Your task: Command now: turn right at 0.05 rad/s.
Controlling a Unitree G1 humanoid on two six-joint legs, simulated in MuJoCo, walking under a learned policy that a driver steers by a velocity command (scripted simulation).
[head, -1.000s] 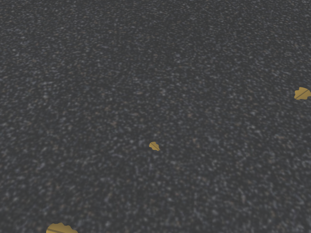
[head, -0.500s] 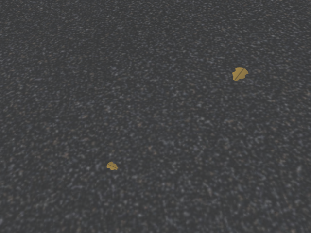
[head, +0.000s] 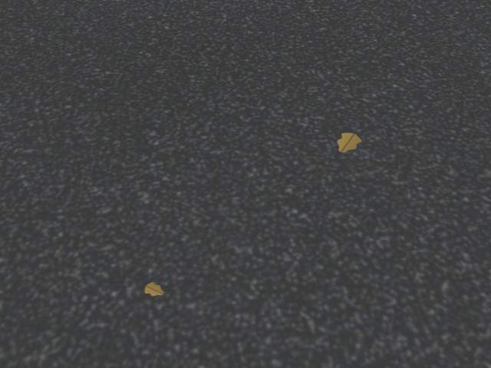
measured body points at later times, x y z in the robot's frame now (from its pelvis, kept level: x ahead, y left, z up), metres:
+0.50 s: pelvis +0.00 +0.00 +0.00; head +0.01 +0.00 +0.45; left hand +0.08 +0.27 -0.14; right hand +0.07 -0.27 -0.14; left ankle +0.00 +0.12 -0.74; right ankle +0.00 -0.12 -0.74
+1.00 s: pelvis +0.00 +0.01 +0.00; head +0.01 +0.01 +0.45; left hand +0.04 +0.26 -0.15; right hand +0.04 -0.25 -0.15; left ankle +0.00 +0.12 -0.74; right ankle +0.00 -0.12 -0.74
